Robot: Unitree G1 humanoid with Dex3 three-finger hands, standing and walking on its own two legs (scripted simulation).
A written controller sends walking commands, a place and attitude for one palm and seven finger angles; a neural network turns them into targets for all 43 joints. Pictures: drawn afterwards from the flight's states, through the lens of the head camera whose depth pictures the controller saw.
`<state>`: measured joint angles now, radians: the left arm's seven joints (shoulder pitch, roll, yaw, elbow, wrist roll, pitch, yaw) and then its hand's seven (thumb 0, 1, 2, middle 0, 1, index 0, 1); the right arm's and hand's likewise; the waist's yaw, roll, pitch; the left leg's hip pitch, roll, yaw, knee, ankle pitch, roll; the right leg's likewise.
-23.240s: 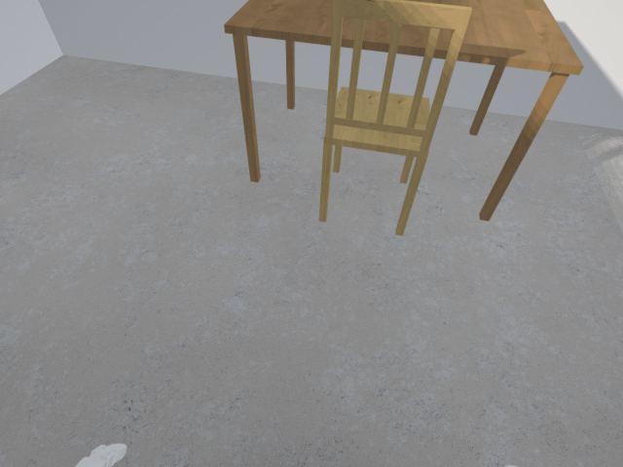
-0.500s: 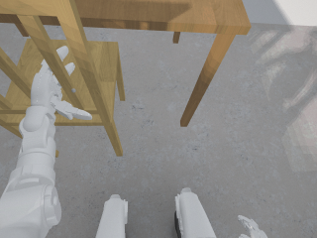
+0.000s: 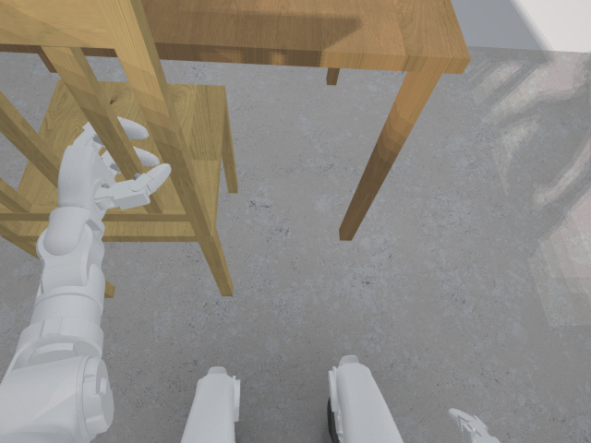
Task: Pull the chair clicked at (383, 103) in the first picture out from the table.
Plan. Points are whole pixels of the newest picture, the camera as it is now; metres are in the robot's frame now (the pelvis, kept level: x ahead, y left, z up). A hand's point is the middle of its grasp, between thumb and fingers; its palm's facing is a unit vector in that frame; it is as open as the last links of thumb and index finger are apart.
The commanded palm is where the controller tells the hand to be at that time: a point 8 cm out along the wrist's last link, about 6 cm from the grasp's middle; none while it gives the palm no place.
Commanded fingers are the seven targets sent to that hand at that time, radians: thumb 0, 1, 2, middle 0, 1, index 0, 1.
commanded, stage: hook a spindle and tug to test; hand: left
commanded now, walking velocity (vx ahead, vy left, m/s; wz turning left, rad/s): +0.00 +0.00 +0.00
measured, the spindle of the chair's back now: (34, 148) +0.48 +0.32 +0.05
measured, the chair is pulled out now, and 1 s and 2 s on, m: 0.00 0.03 0.19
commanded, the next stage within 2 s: step backward, pulling the chair out in 0.74 s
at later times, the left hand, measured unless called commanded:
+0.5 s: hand (138, 187) +0.43 +0.19 +0.04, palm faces -0.03 -1.00 -0.01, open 5.5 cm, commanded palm +0.40 +0.24 +0.04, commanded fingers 0.00 0.90 0.90 -0.50 -1.45 -0.50 -1.45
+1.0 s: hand (137, 196) +0.42 +0.19 +0.05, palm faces +0.10 -0.98 -0.15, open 5.6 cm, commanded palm +0.39 +0.24 +0.05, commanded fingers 0.00 0.90 0.90 -0.50 -1.45 -0.50 -1.45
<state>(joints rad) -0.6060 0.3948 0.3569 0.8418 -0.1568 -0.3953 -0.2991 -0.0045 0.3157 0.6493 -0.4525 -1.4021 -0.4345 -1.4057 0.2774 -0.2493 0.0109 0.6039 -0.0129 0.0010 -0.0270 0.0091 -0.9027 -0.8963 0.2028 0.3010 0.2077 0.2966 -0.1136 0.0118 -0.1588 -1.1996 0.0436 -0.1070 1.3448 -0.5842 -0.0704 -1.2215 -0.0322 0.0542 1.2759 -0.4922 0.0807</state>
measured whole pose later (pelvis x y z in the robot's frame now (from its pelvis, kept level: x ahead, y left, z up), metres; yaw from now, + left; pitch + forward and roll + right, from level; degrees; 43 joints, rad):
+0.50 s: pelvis +0.00 +0.00 +0.00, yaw +0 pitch +25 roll -2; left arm -0.50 0.36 0.35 0.73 -0.18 -0.38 -0.30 0.01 0.69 0.80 -0.41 -1.45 -0.42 -1.45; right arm 0.27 -0.24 0.01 0.57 -0.01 0.01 -0.02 0.01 -0.90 -0.90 0.20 0.30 0.21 0.30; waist -0.11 0.01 -0.17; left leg -1.17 0.05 -0.09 1.33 -0.59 -0.06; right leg -1.20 -0.03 0.07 1.27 -0.49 0.08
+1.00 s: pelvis +0.00 +0.00 +0.05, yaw +0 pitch +18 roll -1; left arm -0.46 0.31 0.24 0.73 -0.07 -0.18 -0.03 0.02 0.68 0.82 -0.39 -1.31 -0.41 -1.45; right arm 0.26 -0.21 0.02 0.53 0.06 0.08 -0.10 0.01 -0.90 -0.90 0.20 0.30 0.21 0.30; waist -0.08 0.02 -0.08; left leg -0.92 0.04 -0.07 1.11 -0.50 -0.06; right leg -0.95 -0.04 0.07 1.06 -0.42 0.09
